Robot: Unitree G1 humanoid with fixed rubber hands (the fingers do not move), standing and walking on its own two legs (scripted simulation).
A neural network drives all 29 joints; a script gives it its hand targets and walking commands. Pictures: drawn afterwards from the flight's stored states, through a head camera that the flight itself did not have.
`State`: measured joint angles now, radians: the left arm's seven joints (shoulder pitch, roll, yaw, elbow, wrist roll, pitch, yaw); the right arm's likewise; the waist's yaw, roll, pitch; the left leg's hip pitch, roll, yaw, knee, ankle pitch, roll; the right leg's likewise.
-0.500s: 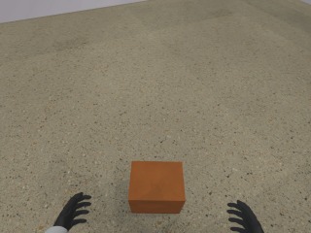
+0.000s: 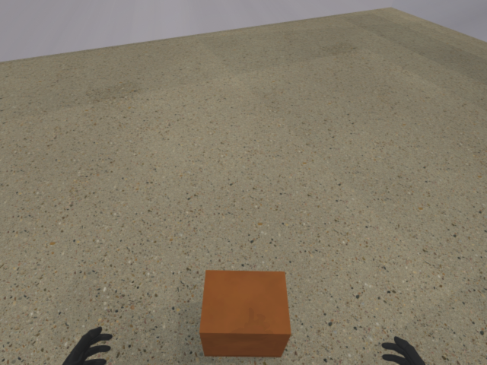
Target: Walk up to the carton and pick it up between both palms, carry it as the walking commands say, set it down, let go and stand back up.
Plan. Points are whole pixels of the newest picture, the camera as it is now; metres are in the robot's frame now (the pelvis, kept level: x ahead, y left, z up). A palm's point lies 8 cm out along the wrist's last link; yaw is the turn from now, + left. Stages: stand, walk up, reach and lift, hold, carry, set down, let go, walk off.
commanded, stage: stand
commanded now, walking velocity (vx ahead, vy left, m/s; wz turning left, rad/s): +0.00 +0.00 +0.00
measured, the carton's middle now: (244, 314) +0.45 -0.01 -0.64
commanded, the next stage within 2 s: none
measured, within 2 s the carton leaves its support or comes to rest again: neither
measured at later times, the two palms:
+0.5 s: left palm out of the picture +0.08 +0.28 -0.10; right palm out of the picture +0.08 -0.28 -0.10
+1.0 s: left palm out of the picture +0.05 +0.29 -0.11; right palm out of the picture +0.04 -0.29 -0.10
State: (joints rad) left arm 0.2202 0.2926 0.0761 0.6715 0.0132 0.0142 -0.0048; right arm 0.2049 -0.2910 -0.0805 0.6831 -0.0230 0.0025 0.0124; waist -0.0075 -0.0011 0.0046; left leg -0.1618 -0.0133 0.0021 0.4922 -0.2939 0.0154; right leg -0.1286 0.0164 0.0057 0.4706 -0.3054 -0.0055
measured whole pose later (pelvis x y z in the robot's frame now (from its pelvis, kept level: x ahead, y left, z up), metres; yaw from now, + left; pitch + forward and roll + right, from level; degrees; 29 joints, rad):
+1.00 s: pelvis -0.03 +0.00 +0.01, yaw +0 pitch -3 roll +0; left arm 0.20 0.32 0.03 0.99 0.01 -0.02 0.03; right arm 0.20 -0.32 -0.03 0.99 0.00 -0.03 -0.03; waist 0.00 0.00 0.03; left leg -0.11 -0.02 0.01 0.36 -0.19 0.02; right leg -0.09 0.01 0.01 0.36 -0.21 0.00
